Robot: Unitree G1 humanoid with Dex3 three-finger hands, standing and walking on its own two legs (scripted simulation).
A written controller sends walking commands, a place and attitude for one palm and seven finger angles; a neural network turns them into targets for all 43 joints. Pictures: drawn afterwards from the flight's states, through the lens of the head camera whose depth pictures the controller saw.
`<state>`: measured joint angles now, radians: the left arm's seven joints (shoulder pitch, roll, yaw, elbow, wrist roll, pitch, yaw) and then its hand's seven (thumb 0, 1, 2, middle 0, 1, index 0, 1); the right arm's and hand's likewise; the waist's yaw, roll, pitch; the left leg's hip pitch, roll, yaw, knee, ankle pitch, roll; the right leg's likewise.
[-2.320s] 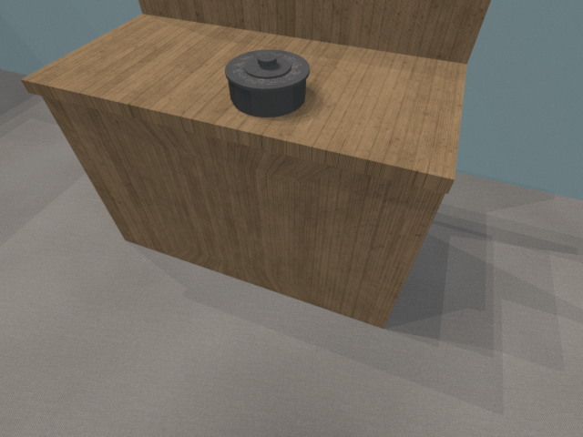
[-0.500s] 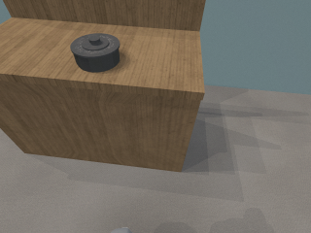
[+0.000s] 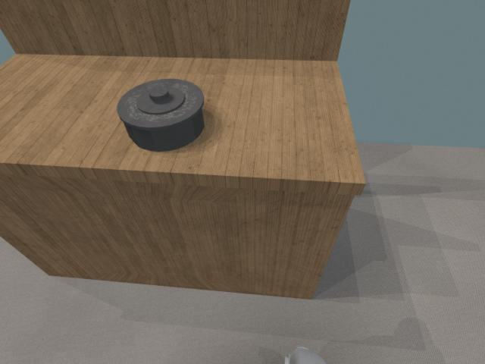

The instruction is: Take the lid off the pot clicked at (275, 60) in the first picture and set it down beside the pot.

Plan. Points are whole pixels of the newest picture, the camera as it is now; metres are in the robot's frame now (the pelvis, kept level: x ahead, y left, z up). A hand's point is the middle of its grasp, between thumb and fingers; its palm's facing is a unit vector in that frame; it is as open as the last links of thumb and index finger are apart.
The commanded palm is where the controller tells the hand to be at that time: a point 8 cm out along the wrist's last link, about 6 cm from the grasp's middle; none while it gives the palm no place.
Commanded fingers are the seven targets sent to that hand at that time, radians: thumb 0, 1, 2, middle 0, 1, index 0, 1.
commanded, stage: take the last steps up to it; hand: left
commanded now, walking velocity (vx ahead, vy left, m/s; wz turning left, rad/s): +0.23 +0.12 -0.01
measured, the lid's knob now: (159, 93) +0.67 +0.22 +0.10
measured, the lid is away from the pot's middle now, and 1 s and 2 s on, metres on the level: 0.00 0.00 0.00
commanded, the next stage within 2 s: come to a stop and stand still in 0.22 s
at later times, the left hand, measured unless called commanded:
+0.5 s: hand out of the picture +0.11 +0.23 -0.18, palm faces +0.13 -0.97 -0.21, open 7.3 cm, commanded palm none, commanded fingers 0.00 0.90 0.90 -0.20 -0.30 -0.20 -0.30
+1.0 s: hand out of the picture +0.13 +0.21 -0.17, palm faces +0.03 -0.97 -0.23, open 7.4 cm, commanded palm none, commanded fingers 0.00 0.90 0.90 -0.20 -0.30 -0.20 -0.30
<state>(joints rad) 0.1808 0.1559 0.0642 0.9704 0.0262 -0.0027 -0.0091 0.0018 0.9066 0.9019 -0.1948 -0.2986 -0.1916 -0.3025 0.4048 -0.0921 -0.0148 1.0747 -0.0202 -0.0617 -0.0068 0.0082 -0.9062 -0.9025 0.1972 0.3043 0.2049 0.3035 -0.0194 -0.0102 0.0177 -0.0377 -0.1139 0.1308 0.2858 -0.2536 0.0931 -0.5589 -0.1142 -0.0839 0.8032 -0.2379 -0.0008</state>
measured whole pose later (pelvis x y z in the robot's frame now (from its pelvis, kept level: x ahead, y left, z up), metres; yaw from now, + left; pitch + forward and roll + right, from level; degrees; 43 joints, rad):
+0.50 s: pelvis +0.15 +0.05 -0.01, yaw +1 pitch -1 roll -2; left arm 0.37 0.18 0.05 1.07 0.02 0.00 0.02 0.00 0.91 0.90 -0.20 -0.30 -0.20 -0.30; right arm 0.20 -0.21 -0.05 0.99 -0.01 -0.02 0.00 0.01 -0.91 -0.90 0.19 0.30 0.20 0.30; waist 0.05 0.02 0.03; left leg -0.34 0.09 0.06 0.53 -0.13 -0.03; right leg -0.21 -0.08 -0.13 0.53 -0.29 0.05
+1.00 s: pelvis +0.13 +0.03 +0.00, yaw -1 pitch -1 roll +1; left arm 0.31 0.15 0.02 1.05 0.02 0.01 0.03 0.00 0.90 0.90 -0.20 -0.30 -0.19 -0.30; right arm 0.24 -0.19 -0.05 1.07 -0.01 0.05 -0.01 0.01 -0.91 -0.90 0.19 0.30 0.20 0.30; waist -0.01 0.03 0.01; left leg -0.34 0.04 0.02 0.64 -0.32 -0.01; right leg -0.18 0.01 -0.02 0.48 -0.29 -0.03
